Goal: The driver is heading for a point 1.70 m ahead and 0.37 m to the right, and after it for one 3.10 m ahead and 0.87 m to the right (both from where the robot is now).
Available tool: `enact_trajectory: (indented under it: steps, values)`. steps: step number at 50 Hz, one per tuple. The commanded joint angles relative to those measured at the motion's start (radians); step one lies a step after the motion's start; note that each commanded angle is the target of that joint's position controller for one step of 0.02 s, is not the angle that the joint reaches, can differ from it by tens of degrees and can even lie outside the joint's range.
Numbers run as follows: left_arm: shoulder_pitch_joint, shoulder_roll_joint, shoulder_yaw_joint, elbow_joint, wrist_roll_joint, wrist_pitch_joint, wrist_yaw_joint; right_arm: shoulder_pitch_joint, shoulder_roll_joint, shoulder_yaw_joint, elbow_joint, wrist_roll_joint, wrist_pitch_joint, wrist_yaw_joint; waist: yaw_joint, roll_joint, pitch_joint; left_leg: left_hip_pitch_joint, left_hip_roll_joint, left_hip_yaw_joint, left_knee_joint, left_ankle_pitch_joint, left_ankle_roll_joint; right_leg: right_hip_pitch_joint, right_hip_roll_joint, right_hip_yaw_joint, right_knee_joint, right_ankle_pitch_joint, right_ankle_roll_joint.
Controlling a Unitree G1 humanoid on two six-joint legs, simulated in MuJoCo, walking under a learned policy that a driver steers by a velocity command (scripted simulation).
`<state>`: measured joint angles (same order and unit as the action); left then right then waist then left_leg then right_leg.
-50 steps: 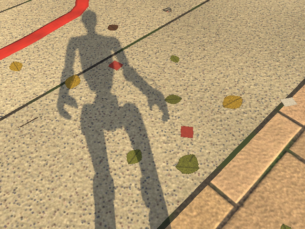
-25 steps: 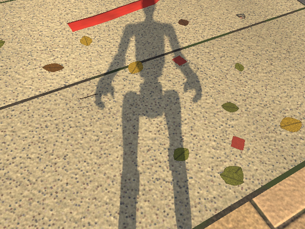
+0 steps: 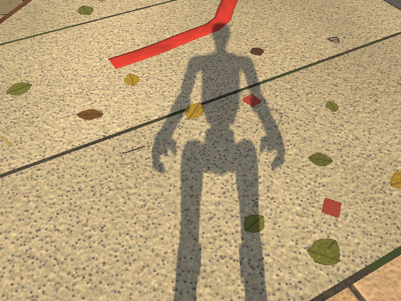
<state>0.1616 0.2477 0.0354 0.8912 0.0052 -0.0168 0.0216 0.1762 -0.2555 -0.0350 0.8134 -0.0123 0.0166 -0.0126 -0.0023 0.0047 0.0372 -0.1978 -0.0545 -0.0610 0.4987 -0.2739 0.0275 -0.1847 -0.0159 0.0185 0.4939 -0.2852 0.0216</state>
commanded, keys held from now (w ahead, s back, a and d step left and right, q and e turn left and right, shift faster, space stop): no key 0.28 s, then w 0.70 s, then w+e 0.02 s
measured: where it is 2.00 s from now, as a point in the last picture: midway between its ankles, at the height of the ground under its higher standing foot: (242, 222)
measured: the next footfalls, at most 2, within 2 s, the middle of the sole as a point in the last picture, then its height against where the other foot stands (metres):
left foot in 0.96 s outside the picture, level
right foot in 1.52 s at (261, 257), level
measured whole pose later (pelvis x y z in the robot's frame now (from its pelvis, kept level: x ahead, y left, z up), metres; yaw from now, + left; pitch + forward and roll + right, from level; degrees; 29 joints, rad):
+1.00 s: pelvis +0.24 +0.01 -0.02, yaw -1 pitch +1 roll +0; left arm 0.47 0.25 0.03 1.07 0.00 -0.06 0.01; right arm -0.05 -0.26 -0.04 0.76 0.02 -0.09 0.03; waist 0.07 -0.01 0.05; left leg -0.50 -0.02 0.05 0.59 -0.11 0.07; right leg 0.05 -0.02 0.05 0.66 -0.47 -0.01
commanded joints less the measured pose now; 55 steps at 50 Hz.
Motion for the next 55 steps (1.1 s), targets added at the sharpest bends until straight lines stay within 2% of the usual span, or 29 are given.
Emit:
enact_trajectory:
  steps: [1,14,15,17,20,23,24,26,28,29,30,31,32,33,34,36,39,41,43,45,46,47,48,49,50,51,52,53,55]
  values:
    - [-0.009,0.13,0.025,-0.026,-0.001,-0.009,0.006,-0.015,-0.102,-0.026,-0.035,0.001,-0.013,-0.007,0.005,-0.003,-0.045,0.005,0.07,-0.067,-0.076,0.205,0.015,0.02,-0.05,0.051,-0.07,0.205,-0.027]
    - [-0.003,0.117,0.016,0.078,-0.002,-0.001,0.011,-0.003,-0.107,-0.024,0.075,0.006,-0.019,-0.017,0.007,-0.005,-0.025,0.021,0.07,-0.055,-0.093,0.203,0.009,0.021,-0.027,0.036,-0.092,0.176,-0.025]
    - [0.016,0.111,0.014,0.092,-0.003,0.0,0.012,0.012,-0.102,-0.022,0.091,0.007,-0.018,-0.019,0.008,-0.003,-0.046,0.026,0.059,-0.045,-0.096,0.102,0.012,0.027,-0.014,0.023,-0.094,0.08,-0.028]
    - [0.018,0.119,0.019,0.098,-0.014,0.003,0.016,0.02,-0.118,-0.029,0.101,0.019,-0.016,-0.022,0.004,-0.003,0.005,-0.04,0.037,-0.042,-0.089,-0.277,0.041,-0.038,0.01,0.015,-0.07,-0.239,-0.057]
    - [0.017,0.109,0.014,0.085,-0.025,-0.028,0.015,0.045,-0.12,-0.029,0.103,0.033,-0.049,-0.018,-0.003,0.016,0.111,-0.117,0.091,-0.129,-0.123,-0.475,0.092,-0.149,-0.009,0.063,-0.048,-0.39,-0.099]
    - [-0.01,0.081,0.009,0.067,-0.03,-0.075,-0.002,0.119,-0.154,-0.042,0.126,0.039,-0.086,-0.004,-0.025,0.104,0.088,0.003,0.206,-0.322,-0.211,-0.466,0.166,-0.238,0.018,0.016,0.084,-0.223,-0.096]
    - [-0.013,0.067,0.006,0.062,-0.033,-0.086,-0.01,0.132,-0.169,-0.046,0.129,0.038,-0.09,0.0,-0.021,0.149,0.078,0.032,0.26,-0.411,-0.258,-0.457,0.2,-0.25,0.03,-0.013,0.137,-0.158,-0.096]
    - [0.019,0.07,0.006,0.067,-0.037,-0.099,-0.021,0.095,-0.172,-0.045,0.109,0.039,-0.091,0.003,0.013,0.158,0.083,-0.011,0.288,-0.443,-0.261,-0.36,0.216,-0.186,0.021,-0.014,0.097,-0.139,-0.124]
    - [0.19,0.1,0.018,0.136,-0.039,-0.107,-0.029,-0.051,-0.138,-0.033,0.049,0.044,-0.091,0.006,0.108,0.095,0.061,-0.133,0.19,-0.253,-0.126,-0.107,0.136,0.042,0.0,0.036,-0.061,-0.073,-0.152]
    - [0.317,0.175,0.042,0.186,-0.04,-0.109,-0.028,-0.117,-0.093,-0.021,0.006,0.041,-0.106,0.009,0.141,-0.081,0.032,-0.302,0.057,-0.054,0.135,0.09,0.059,0.248,-0.092,0.23,-0.144,-0.007,-0.193]
    - [0.432,0.259,0.069,0.211,-0.033,-0.104,-0.031,-0.114,-0.092,-0.02,-0.017,0.029,-0.132,0.013,0.168,-0.281,-0.014,-0.542,-0.027,0.054,0.422,-0.015,-0.002,0.486,-0.263,0.51,-0.218,0.188,-0.276]
    - [0.406,0.181,0.045,0.201,-0.014,-0.103,-0.035,-0.082,-0.122,-0.028,-0.003,0.038,-0.14,0.016,0.136,-0.204,-0.002,-0.678,-0.001,0.012,0.591,-0.279,-0.005,0.52,-0.337,0.564,-0.206,0.319,-0.308]
    - [0.375,0.133,0.031,0.188,-0.005,-0.104,-0.039,-0.058,-0.11,-0.025,0.006,0.057,-0.141,0.023,0.103,-0.123,0.024,-0.742,0.046,-0.026,0.695,-0.257,0.013,0.52,-0.333,0.508,-0.19,0.368,-0.301]
    - [0.355,0.117,0.024,0.177,-0.005,-0.101,-0.041,-0.068,-0.094,-0.021,0.004,0.062,-0.139,0.028,0.09,-0.089,0.033,-0.793,0.082,-0.008,0.728,-0.199,0.023,0.518,-0.316,0.432,-0.202,0.389,-0.283]
    - [0.338,0.104,0.015,0.174,-0.013,-0.094,-0.041,-0.1,-0.087,-0.021,-0.009,0.057,-0.137,0.032,0.081,-0.062,0.063,-0.82,0.117,0.013,0.7,-0.143,0.025,0.488,-0.301,0.363,-0.229,0.424,-0.257]
    - [0.322,0.076,0.001,0.166,-0.012,-0.076,-0.032,-0.138,-0.057,-0.015,-0.034,0.04,-0.131,0.043,0.066,-0.084,0.064,-0.723,0.145,0.06,0.592,-0.038,0.008,0.376,-0.238,0.248,-0.288,0.454,-0.214]
    - [0.255,0.118,0.002,0.126,-0.006,-0.067,-0.005,-0.247,-0.001,0.011,-0.085,0.03,-0.123,0.056,0.066,-0.096,0.094,-0.449,0.101,0.131,0.281,0.18,-0.033,0.102,-0.143,0.104,-0.381,0.39,-0.193]
    - [0.295,0.165,0.014,0.134,-0.013,-0.076,0.003,-0.293,-0.023,0.01,-0.111,0.035,-0.116,0.053,0.068,-0.117,0.101,-0.322,0.073,0.133,0.151,0.265,-0.03,0.056,-0.162,0.099,-0.436,0.363,-0.193]
    - [0.307,0.171,0.022,0.141,-0.029,-0.081,0.004,-0.302,-0.066,-0.001,-0.123,0.043,-0.111,0.05,0.049,-0.121,0.112,-0.303,0.072,0.102,0.066,0.299,-0.006,0.121,-0.196,0.092,-0.429,0.386,-0.182]
    - [0.301,0.176,0.029,0.139,-0.026,-0.076,0.001,-0.263,-0.108,-0.019,-0.12,0.042,-0.112,0.049,0.008,-0.123,0.064,-0.245,0.054,0.096,0.036,0.281,0.028,0.216,-0.222,0.075,-0.334,0.627,-0.157]
    - [0.294,0.184,0.033,0.135,-0.019,-0.067,0.0,-0.196,-0.13,-0.033,-0.103,0.041,-0.111,0.046,-0.031,-0.136,0.004,-0.163,0.033,0.109,0.049,0.248,0.049,0.251,-0.223,0.059,-0.236,0.805,-0.142]
    - [0.288,0.177,0.033,0.129,-0.011,-0.054,-0.001,-0.057,-0.159,-0.053,-0.061,0.043,-0.106,0.04,-0.099,-0.135,-0.083,-0.002,0.007,0.128,0.053,0.222,0.078,0.238,-0.196,0.033,-0.066,0.93,-0.123]
    - [0.284,0.165,0.026,0.116,-0.001,-0.047,-0.001,0.101,-0.189,-0.071,-0.015,0.045,-0.1,0.032,-0.168,-0.118,-0.17,0.233,0.051,0.085,0.063,0.213,0.11,0.103,-0.159,0.018,0.15,0.857,-0.098]
    - [0.392,0.047,-0.006,0.091,0.011,-0.056,-0.012,0.237,-0.281,-0.09,0.014,0.015,-0.097,0.027,-0.137,0.111,-0.343,0.617,0.317,-0.314,0.043,0.06,0.245,-0.251,-0.028,-0.011,0.548,0.411,-0.052]
    - [0.423,0.001,-0.023,0.112,-0.015,-0.079,-0.019,0.259,-0.231,-0.074,0.031,0.017,-0.095,0.036,-0.123,0.26,-0.465,0.656,0.464,-0.716,-0.189,-0.153,0.329,-0.394,0.083,0.089,0.802,-0.259,-0.044]
    - [0.316,0.113,0.009,0.079,-0.049,-0.097,-0.025,0.163,-0.166,-0.053,0.024,0.025,-0.103,0.04,-0.116,0.173,-0.262,0.478,0.429,-0.638,-0.246,-0.24,0.269,-0.491,0.023,0.137,0.894,-0.235,-0.068]
    - [0.223,0.142,0.018,0.047,-0.066,-0.103,-0.023,0.071,-0.134,-0.043,0.009,0.024,-0.11,0.039,-0.085,0.108,-0.128,0.302,0.401,-0.47,-0.271,-0.187,0.229,-0.501,-0.032,0.104,0.877,-0.146,-0.086]
    - [0.191,0.128,0.02,0.039,-0.059,-0.099,-0.015,0.004,-0.11,-0.035,0.009,0.017,-0.121,0.044,-0.044,0.042,-0.054,0.146,0.362,-0.342,-0.305,-0.072,0.203,-0.458,-0.079,0.088,0.812,-0.071,-0.085]
    - [0.239,0.088,0.027,0.052,-0.04,-0.066,-0.004,-0.056,-0.08,-0.028,0.021,-0.001,-0.137,0.049,0.023,0.087,-0.029,-0.014,0.304,-0.18,-0.363,0.02,0.171,-0.337,-0.128,0.097,0.732,-0.004,-0.081]
Over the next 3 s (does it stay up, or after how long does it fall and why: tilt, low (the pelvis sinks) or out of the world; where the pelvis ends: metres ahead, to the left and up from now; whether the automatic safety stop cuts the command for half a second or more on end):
stays up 1.27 -0.35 0.00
